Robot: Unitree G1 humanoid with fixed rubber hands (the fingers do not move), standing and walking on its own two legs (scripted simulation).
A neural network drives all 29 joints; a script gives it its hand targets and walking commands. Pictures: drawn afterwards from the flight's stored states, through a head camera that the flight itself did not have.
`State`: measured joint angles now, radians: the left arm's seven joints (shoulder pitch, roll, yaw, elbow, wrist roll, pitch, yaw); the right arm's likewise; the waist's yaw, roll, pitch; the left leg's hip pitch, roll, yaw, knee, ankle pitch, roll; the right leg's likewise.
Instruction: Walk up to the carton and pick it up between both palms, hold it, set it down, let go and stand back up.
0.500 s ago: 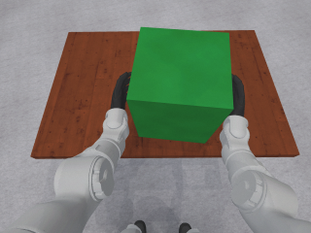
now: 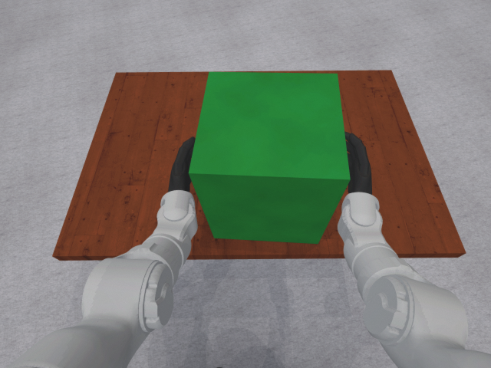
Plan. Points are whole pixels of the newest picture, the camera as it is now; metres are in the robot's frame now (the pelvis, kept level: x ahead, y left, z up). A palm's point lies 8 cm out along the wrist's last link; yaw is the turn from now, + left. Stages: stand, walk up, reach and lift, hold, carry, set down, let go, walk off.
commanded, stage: reach and lift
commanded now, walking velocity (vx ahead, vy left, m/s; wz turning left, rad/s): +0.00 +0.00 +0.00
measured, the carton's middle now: (268, 165) +0.46 -0.02 +0.01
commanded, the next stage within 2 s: none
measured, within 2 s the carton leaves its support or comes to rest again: neither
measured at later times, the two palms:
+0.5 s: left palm (171, 170) +0.40 +0.13 +0.09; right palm (372, 166) +0.39 -0.16 +0.10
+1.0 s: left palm (160, 166) +0.36 +0.13 +0.15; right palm (403, 162) +0.36 -0.17 +0.16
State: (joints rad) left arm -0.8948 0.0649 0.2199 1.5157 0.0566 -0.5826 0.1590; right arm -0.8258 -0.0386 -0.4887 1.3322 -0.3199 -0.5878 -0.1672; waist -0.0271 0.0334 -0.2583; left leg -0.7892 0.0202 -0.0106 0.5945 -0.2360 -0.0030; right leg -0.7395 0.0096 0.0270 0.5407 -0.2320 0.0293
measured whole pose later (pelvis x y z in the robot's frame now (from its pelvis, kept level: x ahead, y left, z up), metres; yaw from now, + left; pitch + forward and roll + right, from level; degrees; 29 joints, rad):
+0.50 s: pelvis -0.02 +0.00 +0.00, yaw +0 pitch +18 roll -1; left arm -0.88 0.08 0.10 1.33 -0.04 -0.28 0.17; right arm -0.82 -0.04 -0.28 1.12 -0.10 -0.25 -0.18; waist -0.03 0.04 -0.30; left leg -0.70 0.02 -0.01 0.59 -0.22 0.00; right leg -0.65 0.01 0.03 0.54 -0.21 0.03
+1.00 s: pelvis -0.05 -0.01 +0.01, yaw +1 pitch +4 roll -1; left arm -0.87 0.05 0.28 1.09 0.03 0.09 0.14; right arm -0.87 -0.05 -0.28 1.05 -0.09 0.04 -0.18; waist -0.03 0.04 -0.17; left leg -0.42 0.02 -0.01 0.55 -0.20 -0.01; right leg -0.39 0.01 0.03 0.53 -0.21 0.02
